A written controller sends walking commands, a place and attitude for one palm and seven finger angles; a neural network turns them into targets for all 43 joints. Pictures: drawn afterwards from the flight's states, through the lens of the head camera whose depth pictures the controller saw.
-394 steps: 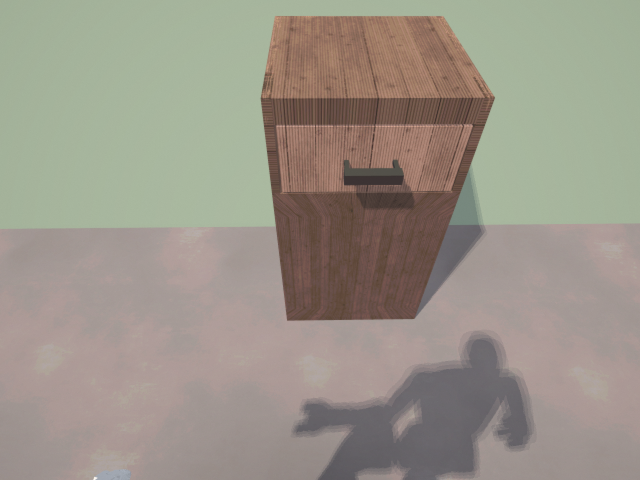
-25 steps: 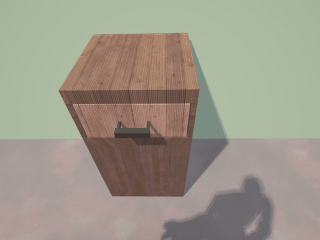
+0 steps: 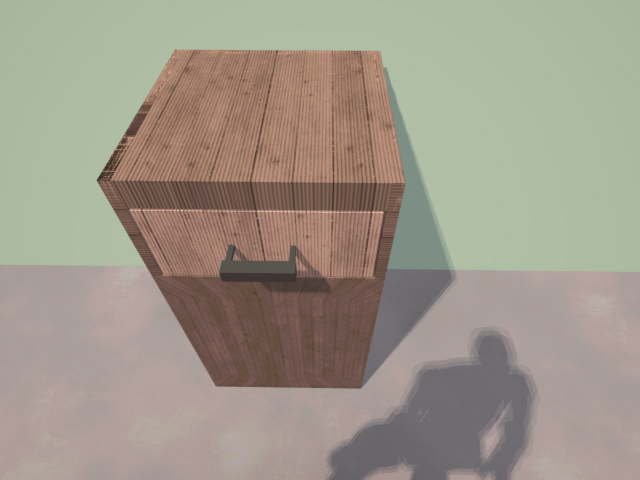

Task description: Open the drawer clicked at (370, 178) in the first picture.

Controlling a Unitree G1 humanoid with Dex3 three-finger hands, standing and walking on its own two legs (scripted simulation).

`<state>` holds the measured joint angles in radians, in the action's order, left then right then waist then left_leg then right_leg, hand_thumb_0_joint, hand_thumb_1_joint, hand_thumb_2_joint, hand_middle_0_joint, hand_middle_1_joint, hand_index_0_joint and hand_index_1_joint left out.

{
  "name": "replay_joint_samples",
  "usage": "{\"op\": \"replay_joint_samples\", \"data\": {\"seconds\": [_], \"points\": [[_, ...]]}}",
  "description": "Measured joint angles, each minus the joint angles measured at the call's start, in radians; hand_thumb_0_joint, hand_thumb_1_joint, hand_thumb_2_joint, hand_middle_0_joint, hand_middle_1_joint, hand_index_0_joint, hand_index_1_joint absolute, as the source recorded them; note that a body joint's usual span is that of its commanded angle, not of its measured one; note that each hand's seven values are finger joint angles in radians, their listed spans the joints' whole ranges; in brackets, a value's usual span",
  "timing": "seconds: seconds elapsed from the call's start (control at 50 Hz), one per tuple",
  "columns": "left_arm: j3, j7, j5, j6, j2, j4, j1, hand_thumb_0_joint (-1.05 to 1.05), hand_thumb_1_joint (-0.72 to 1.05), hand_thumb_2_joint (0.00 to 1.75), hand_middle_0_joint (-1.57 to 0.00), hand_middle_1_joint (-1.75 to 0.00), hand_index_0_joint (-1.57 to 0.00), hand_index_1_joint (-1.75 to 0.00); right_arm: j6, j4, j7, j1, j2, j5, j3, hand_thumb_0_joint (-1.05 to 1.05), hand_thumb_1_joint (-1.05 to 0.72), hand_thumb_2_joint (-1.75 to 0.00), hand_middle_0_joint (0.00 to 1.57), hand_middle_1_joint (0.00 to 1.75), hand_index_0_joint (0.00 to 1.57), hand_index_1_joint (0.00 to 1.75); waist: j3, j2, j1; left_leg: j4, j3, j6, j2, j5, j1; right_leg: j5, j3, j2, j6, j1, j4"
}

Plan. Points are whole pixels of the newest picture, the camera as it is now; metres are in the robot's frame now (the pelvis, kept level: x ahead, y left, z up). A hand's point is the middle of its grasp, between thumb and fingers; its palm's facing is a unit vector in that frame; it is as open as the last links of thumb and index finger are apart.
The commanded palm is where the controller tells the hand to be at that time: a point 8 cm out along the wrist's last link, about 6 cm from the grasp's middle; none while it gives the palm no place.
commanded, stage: come to a stop and stand still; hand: left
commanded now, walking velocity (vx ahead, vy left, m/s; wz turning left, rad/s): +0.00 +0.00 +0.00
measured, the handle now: (260, 260) +0.47 +0.14 -0.06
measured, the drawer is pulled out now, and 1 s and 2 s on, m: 0.00 0.00 0.00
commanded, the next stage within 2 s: look again from close up in 0.56 s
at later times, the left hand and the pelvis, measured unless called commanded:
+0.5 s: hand out of the picture +0.02 +0.15 -0.17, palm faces +0.05 -0.98 -0.21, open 7.3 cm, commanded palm none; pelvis +0.02 -0.02 +0.00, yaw +1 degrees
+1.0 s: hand out of the picture -0.01 +0.13 -0.18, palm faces +0.07 -0.98 -0.17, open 7.3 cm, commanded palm none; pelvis +0.01 -0.03 +0.00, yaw +2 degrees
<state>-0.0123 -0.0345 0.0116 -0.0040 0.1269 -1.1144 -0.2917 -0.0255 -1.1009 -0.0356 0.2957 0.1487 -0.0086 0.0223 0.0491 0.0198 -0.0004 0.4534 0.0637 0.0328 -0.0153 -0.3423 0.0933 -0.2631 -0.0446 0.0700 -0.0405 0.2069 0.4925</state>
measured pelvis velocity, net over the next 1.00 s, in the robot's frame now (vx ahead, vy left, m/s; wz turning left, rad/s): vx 0.01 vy -0.03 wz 0.03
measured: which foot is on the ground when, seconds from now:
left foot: down 0.00-1.00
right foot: down 0.00-1.00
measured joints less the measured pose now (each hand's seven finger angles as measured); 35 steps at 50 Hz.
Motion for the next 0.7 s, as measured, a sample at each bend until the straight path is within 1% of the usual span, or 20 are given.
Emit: {"op": "replay_joint_samples", "data": {"seconds": [0.22,0.46,0.7], "points": [[0.005,-0.003,0.000,0.008,0.007,-0.007,0.009,0.01,0.92,0.90,-0.20,-0.29,-0.20,-0.30,-0.003,-0.019,-0.005,-0.023,0.009,0.001,-0.006,0.00,-0.92,-0.90,0.20,0.30,0.20,0.30,-0.004,-0.002,-0.002,-0.016,-0.015,-0.019,0.018,-0.010,-0.020,-0.020,-0.018,-0.017,0.016,-0.021,-0.007],[0.011,-0.005,-0.001,0.009,0.019,0.000,0.024,0.01,0.92,0.90,-0.20,-0.29,-0.20,-0.30,0.002,-0.036,-0.006,-0.015,-0.003,0.000,-0.005,0.00,-0.92,-0.90,0.20,0.30,0.20,0.30,-0.006,0.000,-0.002,-0.026,-0.032,-0.036,0.032,-0.011,-0.033,-0.030,-0.037,-0.029,0.031,-0.038,-0.013],[0.013,-0.004,-0.002,0.007,0.016,-0.003,0.015,0.01,0.92,0.90,-0.20,-0.29,-0.20,-0.30,0.002,-0.044,-0.005,-0.002,-0.021,0.001,-0.003,0.00,-0.91,-0.90,0.20,0.30,0.20,0.30,-0.007,-0.008,-0.003,-0.031,-0.038,-0.046,0.042,-0.003,-0.034,-0.023,-0.044,-0.039,0.041,-0.043,-0.023]]}}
